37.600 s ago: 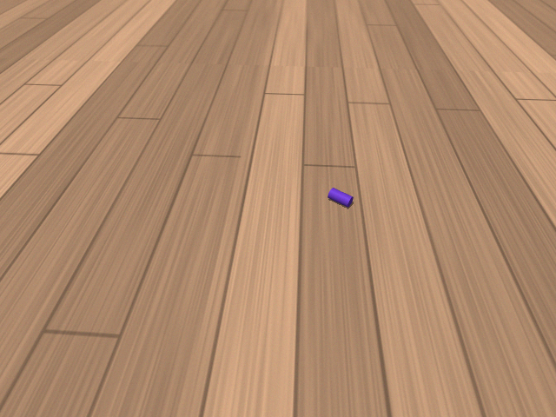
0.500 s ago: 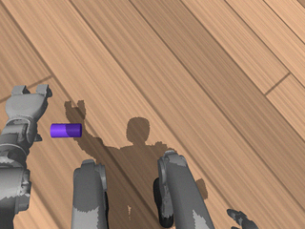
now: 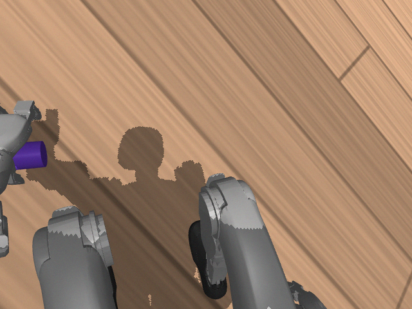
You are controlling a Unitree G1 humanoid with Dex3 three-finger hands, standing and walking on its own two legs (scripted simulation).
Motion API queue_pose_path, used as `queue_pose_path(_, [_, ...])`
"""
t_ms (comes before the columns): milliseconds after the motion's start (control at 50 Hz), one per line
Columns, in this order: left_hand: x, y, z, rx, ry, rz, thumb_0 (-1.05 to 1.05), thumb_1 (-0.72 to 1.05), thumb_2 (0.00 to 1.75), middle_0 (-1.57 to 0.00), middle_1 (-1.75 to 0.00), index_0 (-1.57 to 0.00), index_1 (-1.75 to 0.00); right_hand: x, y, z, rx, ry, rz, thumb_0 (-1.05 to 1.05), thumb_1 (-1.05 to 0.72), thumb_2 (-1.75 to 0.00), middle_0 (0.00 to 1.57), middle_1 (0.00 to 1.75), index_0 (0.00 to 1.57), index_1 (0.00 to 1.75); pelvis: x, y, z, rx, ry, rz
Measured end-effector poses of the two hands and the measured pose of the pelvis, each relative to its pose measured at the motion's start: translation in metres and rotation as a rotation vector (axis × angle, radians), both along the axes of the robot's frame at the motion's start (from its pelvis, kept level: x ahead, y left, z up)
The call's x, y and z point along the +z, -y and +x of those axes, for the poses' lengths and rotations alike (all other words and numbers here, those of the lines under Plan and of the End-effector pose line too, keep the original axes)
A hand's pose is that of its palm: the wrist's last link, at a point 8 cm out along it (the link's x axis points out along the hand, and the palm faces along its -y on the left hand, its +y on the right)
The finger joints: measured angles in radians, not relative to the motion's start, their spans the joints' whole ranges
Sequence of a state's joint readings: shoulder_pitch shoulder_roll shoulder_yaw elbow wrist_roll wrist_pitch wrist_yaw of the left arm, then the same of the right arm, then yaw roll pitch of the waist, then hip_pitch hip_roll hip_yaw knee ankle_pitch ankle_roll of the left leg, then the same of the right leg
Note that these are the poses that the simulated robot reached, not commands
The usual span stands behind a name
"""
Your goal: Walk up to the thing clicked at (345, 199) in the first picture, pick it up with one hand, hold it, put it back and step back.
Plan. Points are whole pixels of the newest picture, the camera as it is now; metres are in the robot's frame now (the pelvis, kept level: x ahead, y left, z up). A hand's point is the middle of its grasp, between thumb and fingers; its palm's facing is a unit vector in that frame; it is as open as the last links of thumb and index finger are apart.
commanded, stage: approach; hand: left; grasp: from above
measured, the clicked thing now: (13, 156) +0.45 +0.30 -0.30
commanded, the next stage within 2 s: rest palm in 0.12 s
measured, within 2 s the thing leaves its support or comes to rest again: neither
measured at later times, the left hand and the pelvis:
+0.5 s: hand out of the picture +0.42 +0.33 -0.20, palm faces -0.62 -0.09 -0.78, open 14.1 cm; pelvis +0.01 +0.00 -0.01, yaw +0 degrees
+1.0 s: hand (0, 152) +0.45 +0.30 -0.24, palm faces -0.37 -0.03 -0.93, open 14.0 cm; pelvis +0.00 +0.01 -0.03, yaw -3 degrees
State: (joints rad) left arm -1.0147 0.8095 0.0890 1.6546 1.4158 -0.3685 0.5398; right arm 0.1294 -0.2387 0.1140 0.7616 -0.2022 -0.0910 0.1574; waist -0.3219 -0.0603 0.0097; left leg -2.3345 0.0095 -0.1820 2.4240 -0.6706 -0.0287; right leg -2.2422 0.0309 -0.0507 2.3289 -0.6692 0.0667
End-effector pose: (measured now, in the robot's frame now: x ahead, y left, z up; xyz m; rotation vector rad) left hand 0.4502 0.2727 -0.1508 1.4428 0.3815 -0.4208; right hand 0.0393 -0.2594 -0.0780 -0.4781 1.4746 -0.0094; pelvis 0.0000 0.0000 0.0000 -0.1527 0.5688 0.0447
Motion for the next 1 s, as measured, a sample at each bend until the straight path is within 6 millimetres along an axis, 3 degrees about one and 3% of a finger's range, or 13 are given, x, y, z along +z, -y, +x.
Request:
queue_pose_path(80, [-0.022, 0.002, 0.003, 0.008, 0.066, 0.007, 0.00, -0.50, 0.97, -0.09, -1.05, -0.11, -1.03, -0.002, 0.005, -0.002, 0.019, -0.027, -0.023, 0.00, -0.92, -0.89, 0.21, 0.30, 0.20, 0.30, -0.012, 0.000, 0.004, -0.008, 0.016, -0.003])
queue_pose_path(160, [-0.027, -0.005, 0.011, 0.055, 0.139, 0.047, 0.00, -0.48, 0.96, -0.09, -1.04, -0.11, -1.02, -0.007, 0.011, 0.001, 0.019, -0.043, -0.024, 0.00, -0.91, -0.89, 0.20, 0.30, 0.20, 0.30, -0.019, 0.000, 0.009, -0.015, 0.016, -0.004])
queue_pose_path(300, [0.007, -0.044, 0.028, 0.217, 0.207, 0.133, 0.00, -0.50, 0.97, -0.09, -1.01, -0.10, -1.00, -0.020, 0.012, 0.021, -0.011, 0.009, 0.017, 0.00, -0.92, -0.89, 0.20, 0.30, 0.20, 0.30, -0.020, -0.003, 0.016, -0.021, -0.007, -0.009])
queue_pose_path(360, [0.021, -0.064, 0.021, 0.266, 0.119, 0.172, 0.00, -0.51, 0.97, -0.08, -1.00, -0.09, -0.99, -0.026, 0.009, 0.031, -0.011, 0.035, 0.046, 0.00, -0.92, -0.90, 0.20, 0.30, 0.20, 0.30, -0.018, -0.004, 0.016, -0.015, -0.015, -0.010])
queue_pose_path(420, [0.021, -0.074, 0.005, 0.259, -0.030, 0.205, 0.00, -0.52, 0.98, -0.08, -1.00, -0.08, -0.99, -0.031, 0.006, 0.039, 0.009, 0.049, 0.068, 0.00, -0.92, -0.90, 0.20, 0.30, 0.20, 0.30, -0.015, -0.005, 0.013, -0.007, -0.011, -0.007])
queue_pose_path(500, [0.002, -0.060, -0.018, 0.183, -0.168, 0.116, 0.00, -0.51, 0.96, -0.08, -1.03, -0.09, -1.01, -0.031, 0.004, 0.043, 0.063, 0.040, 0.071, 0.00, -0.92, -0.90, 0.20, 0.30, 0.20, 0.30, -0.014, -0.004, 0.006, -0.002, 0.022, -0.007])
queue_pose_path(560, [-0.017, -0.041, -0.029, 0.094, -0.175, -0.004, 0.00, -0.50, 0.94, -0.08, -1.05, -0.10, -1.03, -0.026, 0.006, 0.043, 0.110, 0.024, 0.038, 0.00, -0.92, -0.90, 0.20, 0.30, 0.20, 0.30, -0.015, -0.002, 0.001, -0.005, 0.057, -0.017])
queue_pose_path(660, [-0.030, -0.022, -0.034, -0.030, 0.004, -0.111, 0.00, -0.48, 0.93, -0.06, -1.07, -0.11, -1.04, -0.010, 0.016, 0.042, 0.141, -0.001, -0.063, 0.00, -0.92, -0.90, 0.20, 0.30, 0.20, 0.30, -0.021, -0.002, -0.001, -0.015, 0.102, -0.025])
queue_pose_path(760, [-0.035, -0.016, -0.038, -0.091, 0.116, -0.044, 0.00, -0.47, 0.93, -0.06, -1.04, -0.10, -1.02, -0.001, 0.025, 0.045, 0.130, 0.013, -0.130, 0.00, -0.91, -0.90, 0.20, 0.30, 0.20, 0.30, -0.027, -0.004, 0.003, -0.026, 0.101, -0.028])
queue_pose_path(860, [-0.031, -0.019, -0.030, -0.023, 0.194, 0.067, 0.00, -0.48, 0.95, -0.07, -1.01, -0.09, -1.00, -0.001, 0.024, 0.051, 0.116, 0.070, -0.109, 0.00, -0.91, -0.90, 0.20, 0.30, 0.20, 0.30, -0.029, -0.006, 0.004, -0.034, 0.070, -0.034])
queue_pose_path(1000, [-0.030, -0.025, 0.000, 0.156, 0.126, 0.126, 0.00, -0.48, 0.94, -0.08, -1.01, -0.09, -0.99, -0.015, 0.009, 0.047, 0.136, 0.095, -0.007, 0.00, -0.91, -0.90, 0.20, 0.30, 0.20, 0.30, -0.032, -0.010, 0.004, -0.034, 0.053, -0.041])
